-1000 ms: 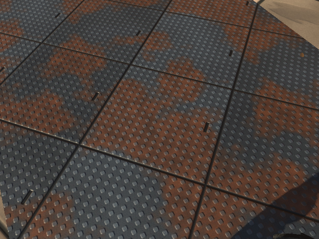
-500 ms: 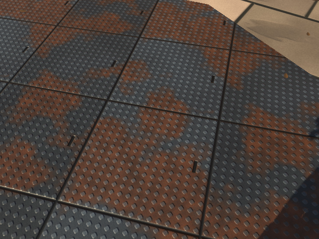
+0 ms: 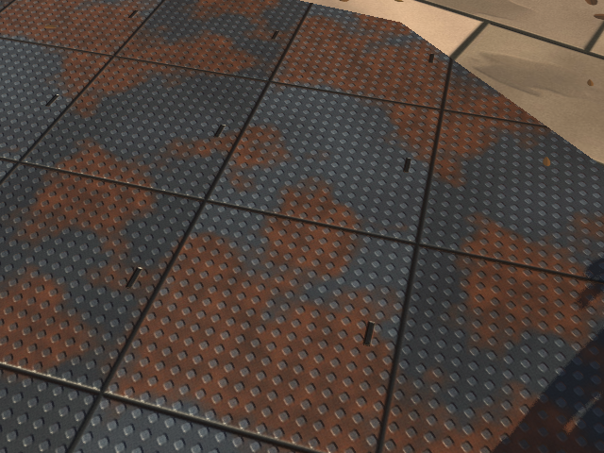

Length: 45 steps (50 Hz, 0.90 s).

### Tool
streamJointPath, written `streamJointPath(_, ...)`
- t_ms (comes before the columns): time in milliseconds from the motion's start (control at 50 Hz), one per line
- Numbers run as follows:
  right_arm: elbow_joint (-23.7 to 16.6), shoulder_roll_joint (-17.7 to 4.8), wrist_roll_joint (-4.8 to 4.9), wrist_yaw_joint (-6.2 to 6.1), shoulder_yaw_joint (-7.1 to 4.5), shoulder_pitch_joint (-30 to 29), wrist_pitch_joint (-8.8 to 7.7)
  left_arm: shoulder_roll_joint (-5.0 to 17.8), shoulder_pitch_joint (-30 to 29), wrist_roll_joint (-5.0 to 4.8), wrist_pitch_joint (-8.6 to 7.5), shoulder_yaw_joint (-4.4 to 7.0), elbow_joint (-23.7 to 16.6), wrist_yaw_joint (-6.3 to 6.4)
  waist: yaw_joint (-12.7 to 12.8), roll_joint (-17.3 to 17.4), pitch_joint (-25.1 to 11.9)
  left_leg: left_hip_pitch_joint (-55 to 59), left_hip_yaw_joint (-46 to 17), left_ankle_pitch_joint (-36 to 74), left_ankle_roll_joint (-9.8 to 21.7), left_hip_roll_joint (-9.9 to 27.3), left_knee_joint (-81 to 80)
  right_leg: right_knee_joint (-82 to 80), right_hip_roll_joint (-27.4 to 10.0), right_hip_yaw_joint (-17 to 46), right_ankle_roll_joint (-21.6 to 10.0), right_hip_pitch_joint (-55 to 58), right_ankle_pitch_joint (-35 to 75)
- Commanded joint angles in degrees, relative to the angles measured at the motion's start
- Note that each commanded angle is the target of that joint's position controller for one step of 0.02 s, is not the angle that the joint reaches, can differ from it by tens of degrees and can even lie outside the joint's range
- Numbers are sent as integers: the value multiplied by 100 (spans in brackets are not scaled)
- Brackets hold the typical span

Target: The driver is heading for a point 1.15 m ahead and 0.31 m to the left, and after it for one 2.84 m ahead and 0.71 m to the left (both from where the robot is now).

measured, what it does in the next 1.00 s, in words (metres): walks ahead, turning left: left foot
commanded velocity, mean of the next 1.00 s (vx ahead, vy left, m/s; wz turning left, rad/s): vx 0.39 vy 0.00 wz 0.36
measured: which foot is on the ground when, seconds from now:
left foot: down 0.00-0.24, up 0.26-0.74, down 0.76-1.00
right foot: down 0.00-0.76, up 0.78-1.00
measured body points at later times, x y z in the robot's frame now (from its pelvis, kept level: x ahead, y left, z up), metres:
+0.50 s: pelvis +0.12 -0.02 +0.01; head +0.13 -0.02 +0.46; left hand +0.06 +0.22 -0.14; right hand +0.26 -0.28 -0.12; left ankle +0.19 +0.16 -0.66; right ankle +0.06 -0.11 -0.73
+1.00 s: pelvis +0.36 +0.12 +0.01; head +0.38 +0.15 +0.46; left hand +0.40 +0.44 -0.09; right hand +0.53 -0.10 -0.10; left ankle +0.34 +0.17 -0.73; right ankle +0.52 -0.03 -0.65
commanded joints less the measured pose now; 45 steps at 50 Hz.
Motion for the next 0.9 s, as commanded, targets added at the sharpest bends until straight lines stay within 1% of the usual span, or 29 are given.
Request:
streamJointPath(20,-10,-608,28,-31,-98,427,-49,592,-101,-23,-9,121,-109,40,20,128,-120,-1237,-264,-458,261,255,-875,-241,-173,252,-268,1080,-486)
streamJointPath(60,-96,-854,78,-62,-173,434,-84,668,-228,-44,-48,152,-104,40,-38,412,335,-1355,-763,-1705,610,563,-1198,104,92,4,-197,359,-1846)
streamJointPath(100,-104,-1125,138,-77,-272,604,-214,570,-575,-104,-221,137,-218,-35,-164,863,821,-977,-1817,-2065,1049,1401,-1831,878,163,-312,-123,-563,-1247)
streamJointPath(120,-102,-1183,152,-81,-312,534,-296,527,-600,-112,-313,128,-240,-82,-129,978,1002,-826,-2137,-1720,1209,1762,-1876,1160,-70,-176,-171,-870,-1009)
streamJointPath(160,-110,-962,185,-44,-286,512,-410,504,-406,-144,-474,140,-187,-163,25,876,1003,-477,-2006,-529,1193,1784,-1573,926,-218,-160,-272,-938,-1121)
streamJointPath(200,-239,-881,221,33,-256,224,-416,562,443,-190,-568,228,132,-186,477,680,675,-999,-1431,547,885,1212,-910,-122,48,-339,-316,669,-842)
streamJointPath(220,-387,-868,209,55,-247,-35,-446,892,1184,-157,-591,364,346,-162,797,309,295,-1554,-1019,1620,656,770,105,-404,-204,229,-429,1771,-581)
streamJointPath(240,-606,-481,206,44,-159,-18,-485,1480,1910,-128,-607,524,508,-159,915,-1177,-179,-2780,-40,1148,199,-114,2074,-1247,-1308,2147,-992,2949,-1233)
streamJointPath(260,-675,-518,242,16,-181,-3,-542,1314,2320,-39,-652,419,587,-207,972,-1519,-603,-3398,-543,-925,136,-353,3689,-1993,-2329,3932,-1507,3189,-1365)
streamJointPath(280,-662,-722,372,46,-273,50,-568,848,1783,-8,-709,235,478,-201,640,-759,-185,-3643,-1065,-748,327,-13,4364,-1950,-2447,3560,-1391,2675,-1516)
streamJointPath(300,-606,-679,410,86,-287,105,-559,619,1283,-37,-726,145,298,-200,421,-517,77,-3579,-1036,-190,468,273,4377,-2035,-2182,2713,-1130,2222,-1590)
streamJointPath(320,-585,-557,387,87,-305,103,-545,582,1004,-59,-734,112,239,-203,293,-423,306,-3588,-984,273,522,426,4090,-2203,-1970,2110,-925,1931,-1475)
streamJointPath(340,-565,-607,338,75,-372,56,-498,417,888,-35,-736,47,220,-194,228,-408,362,-3437,-942,614,554,564,3816,-2257,-1683,1443,-657,1782,-897)
streamJointPath(360,-559,-526,323,108,-389,133,-448,439,937,27,-720,33,254,-172,177,-614,314,-3214,-835,856,521,634,3661,-2277,-1558,993,-576,1625,-502)
streamJointPath(440,-795,-336,270,188,-402,-291,-320,739,1282,120,-700,65,333,-43,243,-214,376,-3715,-663,1437,252,693,3285,-2442,-1574,290,-738,1693,408)
streamJointPath(480,-1007,-305,250,209,-385,-629,-315,818,1291,137,-671,76,302,8,281,-186,459,-3934,-621,1745,143,710,2748,-2521,-1612,20,-765,1709,598)
streamJointPath(560,-1377,-229,192,326,-305,-1315,-319,897,1465,77,-630,108,258,64,446,-202,588,-3790,-150,2331,148,689,1737,-2563,-1612,-662,-727,1765,993)
streamJointPath(640,-1742,-202,207,491,-255,-1815,-309,977,1720,-21,-529,167,286,44,492,-208,711,-3692,211,2031,403,563,1080,-2192,-1769,-1099,-649,2330,1705)
streamJointPath(700,-1846,-520,208,573,-403,-1403,-276,1255,1483,-78,-447,254,142,59,31,-577,175,-2517,690,1323,733,19,986,-1042,-1833,-1378,-494,2532,4622)
streamJointPath(720,-1732,-755,229,572,-534,-751,-259,1344,1367,-83,-399,278,76,71,-352,-654,-219,-1699,788,1157,885,-231,942,-125,-1789,-1430,-423,2436,5313)
streamJointPath(740,-1497,-1107,245,508,-738,205,-235,1356,1243,-97,-379,267,0,74,-857,-537,-732,-288,704,1414,1106,-454,578,1149,-1590,-1497,-237,1869,5032)
streamJointPath(760,-1311,-1610,258,354,-922,971,-170,1120,1322,24,-429,184,-144,59,-1032,302,-1202,1342,-756,962,1424,351,317,3065,-1254,-1486,36,330,2473)
streamJointPath(780,-1487,-2064,228,343,-929,663,-244,257,1738,36,-648,-63,-518,-41,-251,1564,-1922,2793,-4512,-337,2626,1829,-820,5075,82,-566,331,-1908,-2160)
streamJointPath(800,-1502,-1508,140,374,-755,798,-319,838,912,-211,-919,48,-695,-117,-642,734,-2007,2737,-4907,-567,2392,1892,-1570,5425,-67,584,139,-2503,-2084)
streamJointPath(820,-1469,-1209,82,374,-672,578,-419,988,518,-379,-1018,98,-842,-136,-554,610,-1211,2134,-3981,-36,2078,1729,-1538,5198,-336,515,-53,-2857,-1568)
streamJointPath(840,-1572,-1012,112,393,-606,112,-500,956,554,-281,-1043,102,-776,-79,-231,7,-755,1174,-3181,802,1870,1442,-1497,4642,-627,541,-94,-2516,-1079)
streamJointPath(860,-1657,-779,112,401,-533,-281,-531,1006,609,-116,-978,171,-671,-20,-7,-128,-548,440,-2492,1405,1620,1117,-1520,4126,-825,528,-99,-2032,-795)
streamJointPath(880,-1747,-785,51,376,-516,-449,-549,1021,826,-86,-887,200,-679,-25,215,148,-529,-51,-2284,1786,1656,1042,-1599,3919,-927,600,-43,-1623,-649)
streamJointPath(900,-1765,-809,71,356,-518,-460,-560,1014,866,-45,-805,219,-706,-28,275,133,-474,-313,-2181,2030,1671,967,-1679,3675,-951,590,48,-1458,-621)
